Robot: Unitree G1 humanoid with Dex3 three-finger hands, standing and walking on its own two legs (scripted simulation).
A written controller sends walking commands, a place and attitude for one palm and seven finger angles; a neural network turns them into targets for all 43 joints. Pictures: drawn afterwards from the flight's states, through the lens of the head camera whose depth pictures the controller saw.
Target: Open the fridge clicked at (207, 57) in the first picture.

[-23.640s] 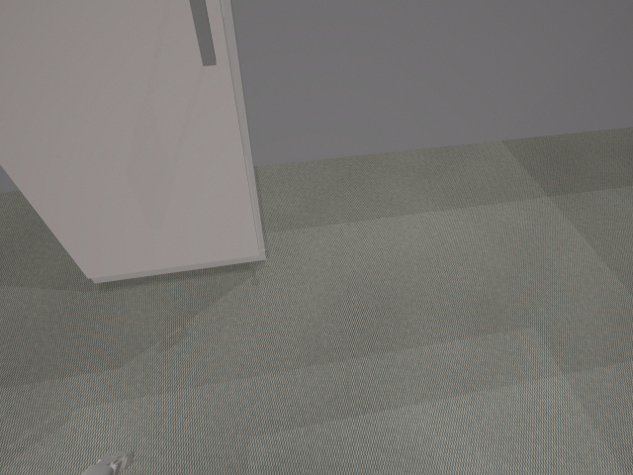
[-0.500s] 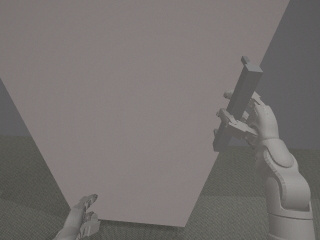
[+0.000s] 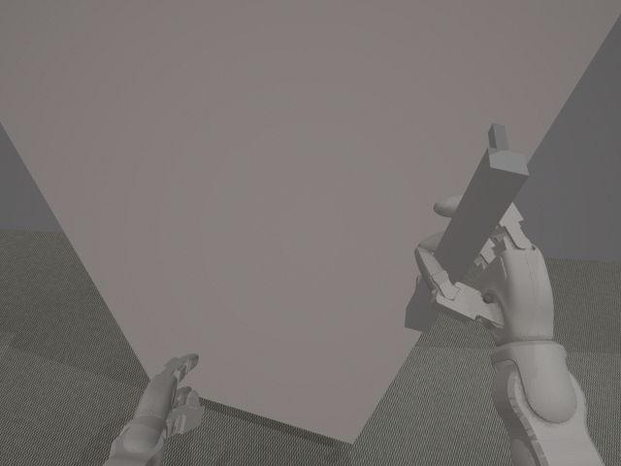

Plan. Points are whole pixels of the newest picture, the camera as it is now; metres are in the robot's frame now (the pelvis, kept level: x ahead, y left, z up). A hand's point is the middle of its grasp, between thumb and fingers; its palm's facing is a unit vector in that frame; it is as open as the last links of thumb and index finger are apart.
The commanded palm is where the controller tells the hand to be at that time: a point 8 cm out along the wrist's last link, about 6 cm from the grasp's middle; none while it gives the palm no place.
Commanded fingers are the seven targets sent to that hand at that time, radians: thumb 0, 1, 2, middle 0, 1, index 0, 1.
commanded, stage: walk backward, drawing the door open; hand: right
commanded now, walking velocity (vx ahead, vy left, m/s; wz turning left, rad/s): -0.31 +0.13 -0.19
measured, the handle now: (451, 241) +0.31 -0.11 +0.20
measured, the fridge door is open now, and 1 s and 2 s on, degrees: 15 28 45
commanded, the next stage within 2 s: none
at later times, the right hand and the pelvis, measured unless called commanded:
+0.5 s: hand (422, 359) +0.18 -0.06 +0.19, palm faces -0.02 +0.98 -0.20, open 7.7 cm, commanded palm +0.15 -0.12 +0.21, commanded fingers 0.00 -0.90 -0.90 0.45 1.40 0.45 1.40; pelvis -0.07 +0.03 -0.01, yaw -3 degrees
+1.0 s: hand (391, 404) +0.14 -0.03 +0.19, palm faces +0.28 +0.94 -0.21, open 7.8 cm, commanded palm +0.10 -0.08 +0.20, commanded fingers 0.00 -0.90 -0.90 0.45 1.40 0.45 1.40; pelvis -0.08 +0.16 +0.00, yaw -21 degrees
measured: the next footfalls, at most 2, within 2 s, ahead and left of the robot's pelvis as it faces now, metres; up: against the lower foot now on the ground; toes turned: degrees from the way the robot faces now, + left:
right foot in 0.86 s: -0.05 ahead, -0.05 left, +0.00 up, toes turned -16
left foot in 1.08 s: +0.05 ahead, +0.36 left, +0.00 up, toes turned -24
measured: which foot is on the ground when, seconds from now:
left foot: down 0.00-0.84, up 0.86-1.00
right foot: down 0.00-0.68, up 0.70-0.84, down 0.86-1.00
